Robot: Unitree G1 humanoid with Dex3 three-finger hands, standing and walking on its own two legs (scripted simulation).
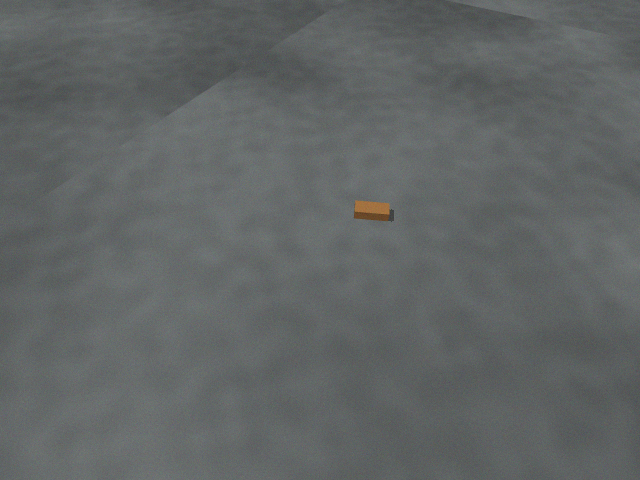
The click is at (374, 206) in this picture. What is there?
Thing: flat box
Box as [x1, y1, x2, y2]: [354, 200, 389, 220]
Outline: 355,200 355,218 387,220 389,214 388,203
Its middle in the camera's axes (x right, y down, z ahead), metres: +0.24 -0.12 +1.73
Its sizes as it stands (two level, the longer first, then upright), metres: 0.150 0.070 0.043
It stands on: the floor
